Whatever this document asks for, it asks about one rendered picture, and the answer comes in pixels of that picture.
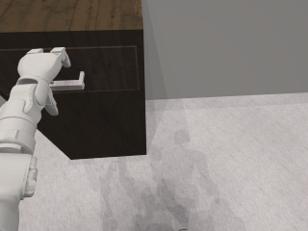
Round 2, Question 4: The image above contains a handle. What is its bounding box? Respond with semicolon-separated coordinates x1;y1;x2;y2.
49;71;85;91

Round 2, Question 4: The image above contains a cabinet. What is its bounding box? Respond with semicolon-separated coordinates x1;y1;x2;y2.
0;0;147;160

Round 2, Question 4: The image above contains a left robot upper arm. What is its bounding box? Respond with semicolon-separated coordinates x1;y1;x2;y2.
0;153;39;231

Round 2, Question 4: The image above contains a drawer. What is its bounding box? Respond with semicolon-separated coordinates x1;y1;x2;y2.
0;45;139;94

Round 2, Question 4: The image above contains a left robot forearm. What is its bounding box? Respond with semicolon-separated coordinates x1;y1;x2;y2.
0;75;50;156

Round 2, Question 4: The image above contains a robot left hand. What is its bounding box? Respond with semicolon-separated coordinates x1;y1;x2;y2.
17;47;71;116

